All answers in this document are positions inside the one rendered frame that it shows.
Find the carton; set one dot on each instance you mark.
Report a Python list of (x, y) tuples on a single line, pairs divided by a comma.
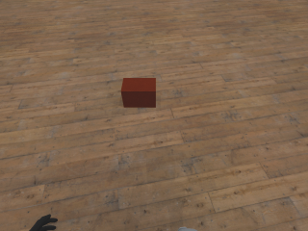
[(138, 92)]

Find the robot left hand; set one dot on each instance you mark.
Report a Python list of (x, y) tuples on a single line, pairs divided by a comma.
[(43, 221)]

